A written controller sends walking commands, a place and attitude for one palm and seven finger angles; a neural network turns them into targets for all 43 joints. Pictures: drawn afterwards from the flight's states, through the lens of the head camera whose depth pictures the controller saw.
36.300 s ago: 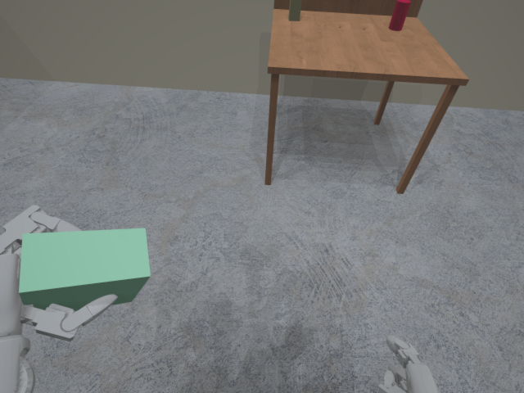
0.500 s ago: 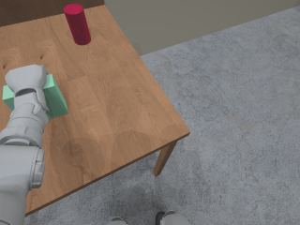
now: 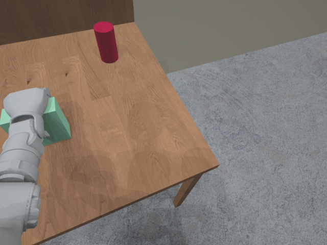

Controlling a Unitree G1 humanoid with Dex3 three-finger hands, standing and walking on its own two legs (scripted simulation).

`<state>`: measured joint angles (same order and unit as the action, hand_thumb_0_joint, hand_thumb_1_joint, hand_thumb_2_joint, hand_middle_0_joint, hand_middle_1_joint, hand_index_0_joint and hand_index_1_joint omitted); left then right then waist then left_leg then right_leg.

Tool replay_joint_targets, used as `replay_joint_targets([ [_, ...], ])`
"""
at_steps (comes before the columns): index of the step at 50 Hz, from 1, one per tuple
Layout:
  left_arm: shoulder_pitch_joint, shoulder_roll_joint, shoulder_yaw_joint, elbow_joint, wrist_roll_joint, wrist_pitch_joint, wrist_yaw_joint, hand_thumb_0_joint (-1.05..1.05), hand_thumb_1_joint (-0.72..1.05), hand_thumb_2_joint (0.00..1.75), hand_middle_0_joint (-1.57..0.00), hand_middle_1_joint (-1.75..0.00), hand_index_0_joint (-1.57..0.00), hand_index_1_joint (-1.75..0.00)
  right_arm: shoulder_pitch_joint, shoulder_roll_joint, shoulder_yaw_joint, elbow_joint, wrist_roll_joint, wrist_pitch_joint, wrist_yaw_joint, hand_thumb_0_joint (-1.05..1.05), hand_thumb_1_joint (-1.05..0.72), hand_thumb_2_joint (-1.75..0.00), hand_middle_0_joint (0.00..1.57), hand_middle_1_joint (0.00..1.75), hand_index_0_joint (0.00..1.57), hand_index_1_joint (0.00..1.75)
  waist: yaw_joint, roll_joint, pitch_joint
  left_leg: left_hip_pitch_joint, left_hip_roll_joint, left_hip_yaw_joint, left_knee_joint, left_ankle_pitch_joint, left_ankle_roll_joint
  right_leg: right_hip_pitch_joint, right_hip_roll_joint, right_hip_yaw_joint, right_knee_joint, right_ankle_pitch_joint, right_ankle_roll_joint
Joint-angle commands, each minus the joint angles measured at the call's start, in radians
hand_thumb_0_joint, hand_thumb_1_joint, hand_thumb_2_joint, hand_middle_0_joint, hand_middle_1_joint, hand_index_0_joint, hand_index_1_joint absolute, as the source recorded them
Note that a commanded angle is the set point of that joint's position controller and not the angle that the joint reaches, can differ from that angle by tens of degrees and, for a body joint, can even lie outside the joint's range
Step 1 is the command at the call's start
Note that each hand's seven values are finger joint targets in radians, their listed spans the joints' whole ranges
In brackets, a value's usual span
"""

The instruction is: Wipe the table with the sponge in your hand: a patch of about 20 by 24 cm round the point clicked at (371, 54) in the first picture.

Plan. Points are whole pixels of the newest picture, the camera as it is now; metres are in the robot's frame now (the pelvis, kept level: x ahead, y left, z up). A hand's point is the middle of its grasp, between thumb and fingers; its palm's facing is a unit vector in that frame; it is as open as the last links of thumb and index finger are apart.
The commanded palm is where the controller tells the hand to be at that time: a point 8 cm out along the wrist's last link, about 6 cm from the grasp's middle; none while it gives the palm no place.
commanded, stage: wipe back along the first lane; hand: left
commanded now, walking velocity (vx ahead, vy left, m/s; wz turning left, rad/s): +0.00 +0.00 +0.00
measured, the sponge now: (42, 128) +0.42 +0.33 -0.03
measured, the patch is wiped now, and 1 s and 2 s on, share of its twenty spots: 1.00 1.00 1.00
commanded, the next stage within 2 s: lift the sponge slowly off the table in 1.66 s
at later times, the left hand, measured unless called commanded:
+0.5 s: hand (34, 132) +0.38 +0.33 +0.01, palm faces -0.09 -0.01 -1.00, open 9.9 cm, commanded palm +0.35 +0.30 +0.04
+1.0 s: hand (35, 147) +0.34 +0.31 +0.01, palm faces -0.06 -0.02 -1.00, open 9.9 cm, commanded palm +0.30 +0.29 +0.04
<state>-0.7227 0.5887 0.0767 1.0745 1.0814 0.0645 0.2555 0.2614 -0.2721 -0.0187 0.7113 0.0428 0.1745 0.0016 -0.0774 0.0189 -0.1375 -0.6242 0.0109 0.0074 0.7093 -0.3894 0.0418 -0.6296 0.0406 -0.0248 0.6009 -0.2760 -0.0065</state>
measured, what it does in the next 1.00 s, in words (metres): stands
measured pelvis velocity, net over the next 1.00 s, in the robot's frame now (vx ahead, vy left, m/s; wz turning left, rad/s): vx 0.01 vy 0.00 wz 0.02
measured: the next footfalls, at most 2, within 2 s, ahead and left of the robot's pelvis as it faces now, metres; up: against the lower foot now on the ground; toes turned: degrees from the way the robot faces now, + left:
none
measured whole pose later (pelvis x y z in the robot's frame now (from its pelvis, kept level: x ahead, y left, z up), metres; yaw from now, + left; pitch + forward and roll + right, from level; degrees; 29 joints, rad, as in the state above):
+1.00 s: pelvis +0.01 +0.00 +0.01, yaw +1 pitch +11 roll -2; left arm -0.32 0.44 -0.07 0.61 1.01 0.23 0.29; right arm 0.20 -0.26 -0.02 0.66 0.06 0.18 0.00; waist 0.01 0.04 -0.13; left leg -0.47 -0.01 0.00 0.66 -0.39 0.05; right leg -0.48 0.02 -0.03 0.57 -0.29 0.00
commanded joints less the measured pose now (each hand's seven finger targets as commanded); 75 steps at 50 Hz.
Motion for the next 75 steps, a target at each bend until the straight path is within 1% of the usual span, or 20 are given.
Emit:
replay_joint_targets([
  [1,-0.195,0.303,0.018,-0.091,0.041,0.026,0.003,0.0,0.1,1.3,-1.2,-1.6,-1.2,-1.6,0.108,-0.176,-0.064,-0.049,0.001,-0.015,-0.014,0.0,-0.9,-0.9,0.2,0.3,0.2,0.3,0.033,0.073,-0.331,0.212,-0.005,-0.041,-0.039,0.603,-0.001,0.237,0.005,0.002,-0.003,0.45,-0.058],
  [6,-0.132,0.178,-0.052,-0.119,0.018,0.01,-0.01,0.0,0.1,1.3,-1.2,-1.6,-1.2,-1.6,0.099,-0.168,-0.072,-0.055,0.002,-0.013,-0.013,0.0,-0.9,-0.9,0.2,0.3,0.2,0.3,0.022,0.053,-0.304,0.245,0.004,-0.055,-0.042,0.609,-0.006,0.196,0.012,-0.008,-0.017,0.396,-0.059],
  [10,-0.082,0.185,-0.015,-0.162,-0.013,0.014,-0.002,0.0,0.1,1.3,-1.2,-1.6,-1.2,-1.6,0.074,-0.165,-0.072,-0.061,0.003,-0.008,-0.016,0.0,-0.9,-0.9,0.2,0.3,0.2,0.3,0.043,0.042,-0.322,0.236,0.005,-0.053,-0.052,0.613,-0.006,0.236,0.007,-0.005,-0.018,0.417,-0.064],
  [16,0.061,0.108,-0.051,-0.208,-0.042,0.044,0.0,0.0,0.1,1.3,-1.2,-1.6,-1.2,-1.6,0.039,-0.162,-0.07,-0.074,0.007,-0.005,-0.007,0.0,-0.9,-0.9,0.2,0.3,0.2,0.3,0.06,0.028,-0.289,0.241,0.005,-0.056,-0.064,0.608,-0.008,0.252,0.006,-0.013,-0.024,0.401,-0.062],
  [28,0.096,-0.006,-0.138,-0.271,-0.051,0.096,-0.005,0.0,0.1,1.3,-1.2,-1.6,-1.2,-1.6,-0.026,-0.151,-0.057,-0.107,0.014,-0.006,-0.013,0.0,-0.9,-0.9,0.2,0.3,0.2,0.3,0.057,-0.019,-0.189,0.212,-0.003,-0.06,-0.11,0.397,-0.009,0.212,0.007,-0.024,-0.046,0.238,-0.067],
  [30,0.135,0.047,-0.079,-0.266,-0.055,0.102,-0.002,0.0,0.1,1.3,-1.2,-1.6,-1.2,-1.6,-0.04,-0.154,-0.054,-0.112,0.015,-0.008,-0.019,0.0,-0.9,-0.9,0.2,0.3,0.2,0.3,0.081,-0.02,-0.198,0.207,-0.003,-0.064,-0.118,0.403,-0.01,0.237,0.005,-0.019,-0.045,0.243,-0.074],
  [32,0.103,0.003,-0.13,-0.282,-0.053,0.106,-0.006,0.0,0.1,1.3,-1.2,-1.6,-1.2,-1.6,-0.04,-0.149,-0.052,-0.115,0.015,-0.008,-0.02,0.0,-0.9,-0.9,0.2,0.3,0.2,0.3,0.061,-0.017,-0.185,0.214,-0.007,-0.056,-0.113,0.39,-0.009,0.223,0.004,-0.021,-0.047,0.239,-0.069],
  [38,0.212,-0.045,-0.151,-0.347,-0.059,0.114,-0.015,0.0,0.1,1.3,-1.2,-1.6,-1.2,-1.6,-0.058,-0.138,-0.053,-0.14,0.016,-0.017,-0.015,0.0,-0.9,-0.9,0.2,0.3,0.2,0.3,0.08,-0.001,-0.222,0.255,-0.003,-0.062,-0.101,0.474,-0.018,0.244,0.008,-0.02,-0.04,0.277,-0.071],
  [40,0.286,-0.018,-0.103,-0.379,-0.076,0.118,-0.013,0.0,0.1,1.3,-1.2,-1.6,-1.2,-1.6,-0.075,-0.141,-0.052,-0.15,0.018,-0.021,-0.015,0.0,-0.9,-0.9,0.2,0.3,0.2,0.3,0.101,-0.02,-0.23,0.242,-0.001,-0.066,-0.103,0.517,-0.019,0.28,0.006,-0.015,-0.035,0.322,-0.074],
  [43,0.306,-0.072,-0.158,-0.432,-0.084,0.136,-0.016,0.0,0.1,1.3,-1.2,-1.6,-1.2,-1.6,-0.09,-0.138,-0.05,-0.158,0.019,-0.024,-0.011,0.0,-0.9,-0.9,0.2,0.3,0.2,0.3,0.082,-0.036,-0.191,0.247,-0.003,-0.06,-0.106,0.495,-0.016,0.275,0.006,-0.018,-0.043,0.328,-0.066],
  [45,0.34,-0.037,-0.118,-0.459,-0.088,0.153,-0.013,0.0,0.1,1.3,-1.2,-1.6,-1.2,-1.6,-0.111,-0.142,-0.047,-0.164,0.022,-0.029,-0.014,0.0,-0.9,-0.9,0.2,0.3,0.2,0.3,0.101,-0.028,-0.185,0.242,-0.003,-0.067,-0.118,0.497,-0.018,0.292,0.005,-0.015,-0.043,0.323,-0.071],
  [46,0.345,-0.071,-0.152,-0.478,-0.089,0.159,-0.013,0.0,0.1,1.3,-1.2,-1.6,-1.2,-1.6,-0.106,-0.138,-0.048,-0.164,0.021,-0.03,-0.012,0.0,-0.9,-0.9,0.2,0.3,0.2,0.3,0.091,-0.022,-0.188,0.259,-0.004,-0.065,-0.114,0.505,-0.019,0.288,0.004,-0.022,-0.041,0.321,-0.067],
  [52,0.416,-0.071,-0.147,-0.528,-0.099,0.187,-0.026,0.0,0.1,1.3,-1.2,-1.6,-1.2,-1.6,-0.131,-0.135,-0.041,-0.175,0.024,-0.045,-0.016,0.0,-0.9,-0.9,0.2,0.3,0.2,0.3,0.1,-0.05,-0.158,0.252,-0.016,-0.054,-0.128,0.466,-0.013,0.328,0.001,-0.017,-0.054,0.346,-0.067],
  [55,0.478,-0.028,-0.098,-0.566,-0.103,0.182,-0.029,0.0,0.1,1.3,-1.2,-1.6,-1.2,-1.6,-0.146,-0.138,-0.039,-0.18,0.024,-0.055,-0.018,0.0,-0.9,-0.9,0.2,0.3,0.2,0.3,0.12,-0.039,-0.179,0.259,-0.02,-0.053,-0.131,0.48,-0.014,0.365,-0.001,-0.001,-0.054,0.386,-0.071],
  [59,0.518,-0.069,-0.133,-0.609,-0.106,0.18,-0.035,0.0,0.1,1.3,-1.2,-1.6,-1.2,-1.6,-0.158,-0.131,-0.034,-0.19,0.023,-0.067,-0.017,0.0,-0.9,-0.9,0.2,0.3,0.2,0.3,0.113,-0.052,-0.152,0.256,-0.025,-0.042,-0.138,0.463,-0.011,0.375,-0.006,0.0,-0.063,0.408,-0.065],
  [60,0.545,-0.026,-0.083,-0.629,-0.109,0.179,-0.032,0.0,0.1,1.3,-1.2,-1.6,-1.2,-1.6,-0.165,-0.134,-0.037,-0.193,0.024,-0.07,-0.017,0.0,-0.9,-0.9,0.2,0.3,0.2,0.3,0.132,-0.039,-0.164,0.262,-0.022,-0.049,-0.144,0.479,-0.014,0.389,-0.005,0.008,-0.063,0.411,-0.07],
  [66,0.601,-0.114,-0.153,-0.701,-0.107,0.186,-0.027,0.0,0.1,1.3,-1.2,-1.6,-1.2,-1.6,-0.182,-0.124,-0.039,-0.203,0.022,-0.084,-0.009,0.0,-0.9,-0.9,0.2,0.3,0.2,0.3,0.123,-0.033,-0.144,0.29,-0.018,-0.051,-0.142,0.503,-0.018,0.367,-0.004,-0.002,-0.06,0.402,-0.065],
  [70,0.651,-0.081,-0.109,-0.728,-0.113,0.196,-0.017,0.0,0.1,1.3,-1.2,-1.6,-1.2,-1.6,-0.204,-0.128,-0.04,-0.206,0.022,-0.088,-0.013,0.0,-0.9,-0.9,0.2,0.3,0.2,0.3,0.14,-0.048,-0.14,0.283,-0.02,-0.056,-0.155,0.478,-0.02,0.384,-0.004,0.009,-0.065,0.393,-0.069],
  [72,0.652,-0.142,-0.166,-0.751,-0.112,0.201,-0.017,0.0,0.1,1.3,-1.2,-1.6,-1.2,-1.6,-0.207,-0.119,-0.039,-0.209,0.021,-0.091,-0.012,0.0,-0.9,-0.9,0.2,0.3,0.2,0.3,0.13,-0.045,-0.13,0.294,-0.016,-0.057,-0.15,0.486,-0.021,0.363,-0.004,-0.007,-0.062,0.376,-0.066],
  [75,0.685,-0.126,-0.142,-0.767,-0.116,0.214,-0.012,0.0,0.1,1.3,-1.2,-1.6,-1.2,-1.6,-0.223,-0.122,-0.038,-0.212,0.021,-0.092,-0.013,0.0,-0.9,-0.9,0.2,0.3,0.2,0.3,0.143,-0.058,-0.127,0.294,-0.014,-0.063,-0.162,0.465,-0.023,0.369,-0.001,0.001,-0.066,0.353,-0.069],
])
